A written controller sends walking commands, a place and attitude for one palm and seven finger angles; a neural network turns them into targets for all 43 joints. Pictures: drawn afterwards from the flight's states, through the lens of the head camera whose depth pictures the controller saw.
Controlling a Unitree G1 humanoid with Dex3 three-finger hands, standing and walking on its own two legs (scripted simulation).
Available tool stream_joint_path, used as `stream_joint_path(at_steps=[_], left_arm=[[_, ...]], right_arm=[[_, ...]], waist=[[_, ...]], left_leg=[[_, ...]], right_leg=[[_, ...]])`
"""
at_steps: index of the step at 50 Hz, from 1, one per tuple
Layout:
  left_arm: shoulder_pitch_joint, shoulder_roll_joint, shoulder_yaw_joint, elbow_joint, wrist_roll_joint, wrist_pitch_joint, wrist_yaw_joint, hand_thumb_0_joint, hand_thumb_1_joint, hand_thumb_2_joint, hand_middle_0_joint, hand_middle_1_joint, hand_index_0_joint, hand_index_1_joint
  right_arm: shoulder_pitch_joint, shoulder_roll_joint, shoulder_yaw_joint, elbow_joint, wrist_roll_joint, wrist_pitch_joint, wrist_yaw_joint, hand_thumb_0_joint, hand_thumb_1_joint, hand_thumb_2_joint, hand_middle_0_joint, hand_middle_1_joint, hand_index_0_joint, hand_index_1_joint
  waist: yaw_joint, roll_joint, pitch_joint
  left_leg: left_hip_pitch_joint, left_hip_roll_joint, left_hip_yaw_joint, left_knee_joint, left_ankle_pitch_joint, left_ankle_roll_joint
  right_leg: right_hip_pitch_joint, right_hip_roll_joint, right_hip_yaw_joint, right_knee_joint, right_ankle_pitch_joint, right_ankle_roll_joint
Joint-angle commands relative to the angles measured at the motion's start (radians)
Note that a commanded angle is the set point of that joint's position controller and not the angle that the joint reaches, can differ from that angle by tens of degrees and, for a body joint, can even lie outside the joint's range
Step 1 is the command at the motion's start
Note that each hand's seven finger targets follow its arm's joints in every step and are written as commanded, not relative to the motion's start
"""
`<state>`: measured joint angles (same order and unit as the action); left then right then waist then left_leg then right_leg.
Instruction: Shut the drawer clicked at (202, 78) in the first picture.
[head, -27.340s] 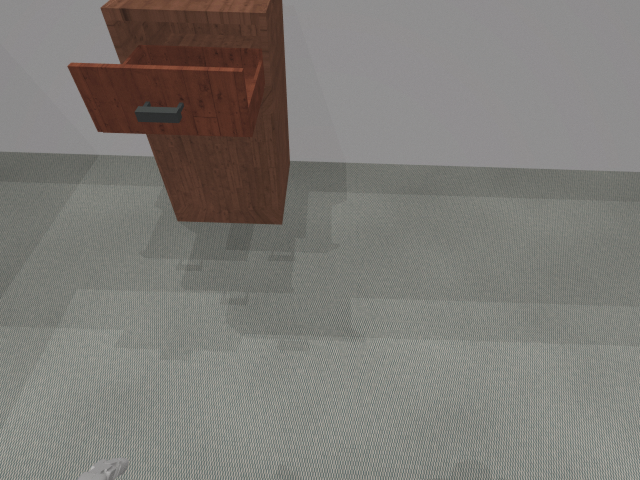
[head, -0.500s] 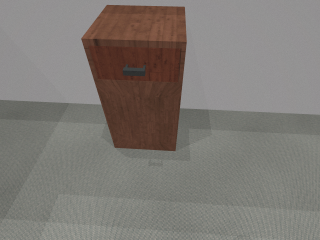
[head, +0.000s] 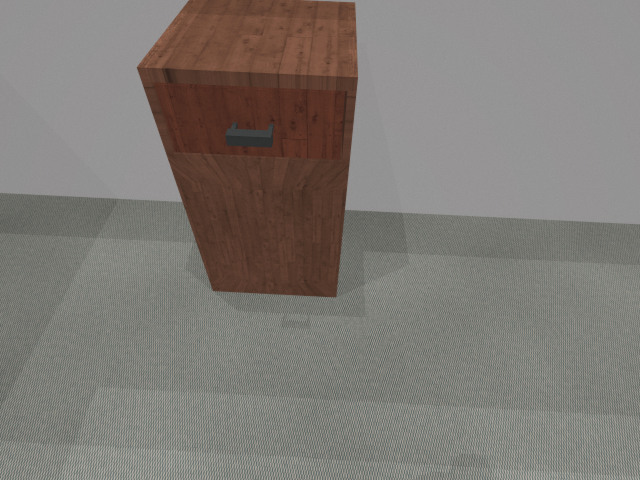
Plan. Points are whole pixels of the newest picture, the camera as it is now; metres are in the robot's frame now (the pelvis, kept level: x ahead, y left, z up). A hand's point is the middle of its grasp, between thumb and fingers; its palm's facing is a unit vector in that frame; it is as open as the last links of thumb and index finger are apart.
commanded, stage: look to check the result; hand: left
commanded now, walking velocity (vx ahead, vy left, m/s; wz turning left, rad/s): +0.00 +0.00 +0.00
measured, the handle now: (251, 132) +0.82 +0.20 -0.04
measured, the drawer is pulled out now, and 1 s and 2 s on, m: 0.00 0.00 0.00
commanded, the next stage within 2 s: stand and wait in 0.38 s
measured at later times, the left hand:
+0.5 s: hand out of the picture -0.01 +0.15 -0.18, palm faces +0.05 -0.99 -0.16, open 7.4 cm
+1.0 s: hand out of the picture +0.00 +0.14 -0.17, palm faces +0.05 -0.98 -0.17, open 7.4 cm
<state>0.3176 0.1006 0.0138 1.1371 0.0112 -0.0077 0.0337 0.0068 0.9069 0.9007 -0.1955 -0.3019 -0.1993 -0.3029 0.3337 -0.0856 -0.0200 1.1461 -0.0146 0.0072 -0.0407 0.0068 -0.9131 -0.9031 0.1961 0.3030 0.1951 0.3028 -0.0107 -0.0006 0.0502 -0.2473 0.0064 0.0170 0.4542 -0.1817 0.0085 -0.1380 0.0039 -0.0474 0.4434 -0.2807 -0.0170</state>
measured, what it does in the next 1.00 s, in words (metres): stands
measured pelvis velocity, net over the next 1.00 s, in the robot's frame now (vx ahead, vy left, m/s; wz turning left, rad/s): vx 0.03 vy -0.01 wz -0.01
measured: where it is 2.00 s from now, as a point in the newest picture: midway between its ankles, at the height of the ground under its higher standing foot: outside the picture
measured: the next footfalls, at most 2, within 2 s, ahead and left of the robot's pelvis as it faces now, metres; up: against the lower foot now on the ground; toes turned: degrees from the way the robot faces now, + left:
none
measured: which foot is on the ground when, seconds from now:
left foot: down 0.00-1.00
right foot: down 0.00-1.00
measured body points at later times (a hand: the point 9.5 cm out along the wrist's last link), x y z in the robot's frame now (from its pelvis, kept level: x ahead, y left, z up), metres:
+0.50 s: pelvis +0.02 -0.01 +0.00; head +0.03 -0.01 +0.45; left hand -0.01 +0.20 -0.16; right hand +0.00 -0.22 -0.16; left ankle +0.04 +0.11 -0.74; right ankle -0.02 -0.11 -0.74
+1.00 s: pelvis +0.03 -0.01 +0.00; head +0.04 -0.02 +0.45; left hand +0.00 +0.19 -0.16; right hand +0.00 -0.22 -0.16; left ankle +0.04 +0.11 -0.74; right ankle -0.02 -0.11 -0.74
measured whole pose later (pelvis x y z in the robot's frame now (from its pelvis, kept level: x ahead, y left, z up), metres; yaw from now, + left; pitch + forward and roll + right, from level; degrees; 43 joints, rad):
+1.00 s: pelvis +0.03 -0.01 +0.00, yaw -1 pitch -2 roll +0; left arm 0.33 0.11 0.01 1.14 0.01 -0.01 0.04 0.01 0.91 0.90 -0.19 -0.30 -0.20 -0.30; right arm 0.29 -0.10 -0.01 1.16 -0.01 0.00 -0.05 0.01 -0.91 -0.90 0.20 0.30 0.20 0.30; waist 0.00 0.00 0.05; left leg -0.19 0.02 0.02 0.43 -0.21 -0.01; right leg -0.08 0.02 -0.04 0.41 -0.30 -0.03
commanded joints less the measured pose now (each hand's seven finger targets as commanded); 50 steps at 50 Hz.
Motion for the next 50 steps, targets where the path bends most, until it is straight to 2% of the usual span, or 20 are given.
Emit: stream_joint_path(at_steps=[1, 11, 14, 19, 27, 50], left_arm=[[0.100, 0.081, 0.010, -0.006, -0.005, -0.007, 0.012, 0.000, 0.900, 0.900, -0.200, -0.300, -0.200, -0.300], [0.105, 0.085, 0.009, -0.002, -0.004, -0.008, 0.013, 0.000, 0.900, 0.900, -0.200, -0.300, -0.200, -0.300], [0.105, 0.091, 0.010, -0.001, -0.004, -0.011, 0.014, 0.000, 0.900, 0.900, -0.200, -0.300, -0.200, -0.300], [0.104, 0.091, 0.009, 0.000, -0.005, -0.012, 0.014, 0.000, 0.900, 0.900, -0.200, -0.300, -0.200, -0.300], [0.105, 0.094, 0.008, 0.000, -0.006, -0.011, 0.013, 0.000, 0.900, 0.900, -0.200, -0.300, -0.200, -0.300], [0.116, 0.092, 0.010, -0.003, -0.007, -0.013, 0.016, 0.000, 0.900, 0.900, -0.200, -0.300, -0.200, -0.300]], right_arm=[[0.078, -0.083, -0.012, -0.020, 0.002, -0.014, -0.008, 0.000, -0.900, -0.900, 0.200, 0.300, 0.200, 0.300], [0.052, -0.092, -0.011, -0.015, 0.003, -0.016, -0.008, 0.000, -0.900, -0.900, 0.200, 0.300, 0.200, 0.300], [0.050, -0.093, -0.011, -0.013, 0.004, -0.015, -0.008, 0.000, -0.900, -0.900, 0.200, 0.300, 0.200, 0.300], [0.041, -0.097, -0.009, -0.010, 0.003, -0.016, -0.008, 0.000, -0.900, -0.900, 0.200, 0.300, 0.200, 0.300], [0.032, -0.100, -0.007, -0.010, 0.003, -0.014, -0.009, 0.000, -0.900, -0.900, 0.200, 0.300, 0.200, 0.300], [0.040, -0.096, -0.005, -0.002, 0.005, -0.015, -0.013, 0.000, -0.900, -0.900, 0.200, 0.300, 0.200, 0.300]], waist=[[0.005, 0.001, 0.049], [0.006, 0.005, 0.049], [0.005, -0.014, 0.047], [0.005, 0.007, 0.047], [0.007, 0.007, 0.057], [0.009, -0.010, 0.044]], left_leg=[[0.042, 0.078, -0.086, -0.070, 0.071, 0.034], [0.070, 0.081, -0.080, -0.068, 0.111, 0.034], [0.075, 0.081, -0.076, -0.062, 0.130, 0.033], [0.083, 0.082, -0.072, -0.062, 0.147, 0.032], [0.084, 0.080, -0.067, -0.068, 0.126, 0.028], [0.101, 0.084, -0.055, -0.059, 0.174, 0.027]], right_leg=[[-0.095, -0.089, 0.083, -0.120, 0.045, -0.036], [-0.087, -0.093, 0.083, -0.121, 0.086, -0.031], [-0.077, -0.095, 0.082, -0.123, 0.112, -0.029], [-0.070, -0.095, 0.086, -0.122, 0.137, -0.029], [-0.068, -0.097, 0.089, -0.133, 0.129, -0.029], [-0.037, -0.098, 0.085, -0.127, 0.229, -0.021]])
